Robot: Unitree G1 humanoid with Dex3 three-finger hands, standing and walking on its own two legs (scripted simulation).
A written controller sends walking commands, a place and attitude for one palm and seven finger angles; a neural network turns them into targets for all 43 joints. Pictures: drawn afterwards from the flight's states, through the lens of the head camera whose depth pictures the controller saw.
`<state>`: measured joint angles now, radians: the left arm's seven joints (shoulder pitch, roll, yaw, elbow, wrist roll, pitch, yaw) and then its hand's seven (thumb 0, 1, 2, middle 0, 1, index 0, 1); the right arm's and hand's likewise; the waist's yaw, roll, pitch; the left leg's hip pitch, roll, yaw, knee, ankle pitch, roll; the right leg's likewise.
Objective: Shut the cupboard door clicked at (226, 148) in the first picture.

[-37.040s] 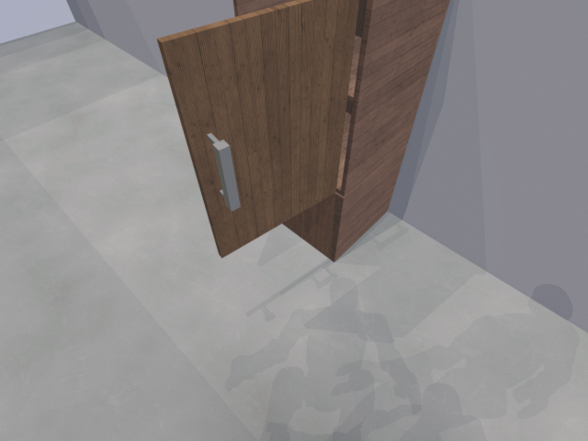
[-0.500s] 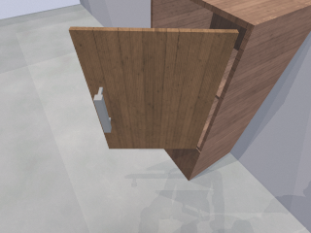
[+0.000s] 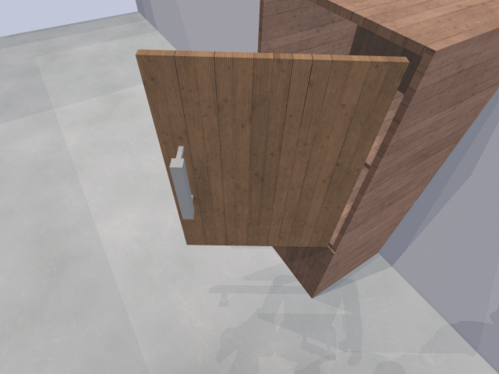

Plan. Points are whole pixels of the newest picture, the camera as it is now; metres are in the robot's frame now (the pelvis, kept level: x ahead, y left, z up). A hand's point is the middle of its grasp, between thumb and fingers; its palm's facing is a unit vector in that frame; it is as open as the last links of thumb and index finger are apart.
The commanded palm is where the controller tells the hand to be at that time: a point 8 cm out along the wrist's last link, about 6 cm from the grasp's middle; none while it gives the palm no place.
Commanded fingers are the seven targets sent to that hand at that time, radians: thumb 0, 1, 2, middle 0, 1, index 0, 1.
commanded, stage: raise the hand and make a fist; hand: left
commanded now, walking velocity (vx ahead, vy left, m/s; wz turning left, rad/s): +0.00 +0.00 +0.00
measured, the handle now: (184, 184) +0.49 +0.18 -0.03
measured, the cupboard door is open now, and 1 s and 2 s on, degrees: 57 57 57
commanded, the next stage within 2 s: bring the fist close to the handle in 1.92 s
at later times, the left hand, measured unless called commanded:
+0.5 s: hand out of the picture +0.11 +0.17 -0.07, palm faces +0.16 -0.99 -0.04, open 5.8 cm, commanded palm +0.11 +0.22 -0.06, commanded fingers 0.00 0.90 0.90 -0.66 -0.80 -0.66 -0.80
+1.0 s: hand (140, 359) +0.15 +0.18 -0.05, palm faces +0.05 -1.00 -0.01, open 3.6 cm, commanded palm +0.13 +0.23 -0.04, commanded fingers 0.00 0.90 0.90 -1.12 -1.30 -1.12 -1.30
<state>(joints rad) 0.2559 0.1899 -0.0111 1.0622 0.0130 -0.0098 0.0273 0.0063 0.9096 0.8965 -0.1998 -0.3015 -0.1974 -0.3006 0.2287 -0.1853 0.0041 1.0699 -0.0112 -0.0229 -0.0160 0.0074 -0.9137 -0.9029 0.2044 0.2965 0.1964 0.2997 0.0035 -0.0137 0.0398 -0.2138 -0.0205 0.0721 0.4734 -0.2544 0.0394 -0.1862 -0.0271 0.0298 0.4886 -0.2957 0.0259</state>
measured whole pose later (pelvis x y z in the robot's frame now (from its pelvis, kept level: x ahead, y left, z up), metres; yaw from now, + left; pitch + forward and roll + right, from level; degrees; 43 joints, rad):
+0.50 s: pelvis -0.05 -0.05 -0.12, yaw +4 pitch +15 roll -2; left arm 0.51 0.22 0.19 0.00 -0.31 -0.51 -0.32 0.02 0.90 0.90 -0.49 -0.61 -0.48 -0.61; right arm 0.14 -0.24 -0.04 0.51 0.02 -0.28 -0.05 0.01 -0.90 -0.90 0.20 0.30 0.20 0.30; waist 0.08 0.00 -0.14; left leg -1.04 0.03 -0.06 1.30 -0.53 -0.03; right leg -0.95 0.01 -0.11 1.28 -0.60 -0.06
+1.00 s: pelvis -0.05 -0.02 -0.10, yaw +2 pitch +16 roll -3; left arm 0.45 0.23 0.16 -0.03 -0.31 -0.44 -0.28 0.02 0.90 0.90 -0.94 -1.11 -0.94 -1.11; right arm 0.26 -0.25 -0.03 0.55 0.03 -0.21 -0.07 0.01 -0.90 -0.90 0.21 0.30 0.20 0.30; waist 0.01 0.02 -0.15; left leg -1.00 0.02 -0.02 1.22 -0.50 0.01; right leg -0.92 0.00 -0.07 1.19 -0.55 -0.01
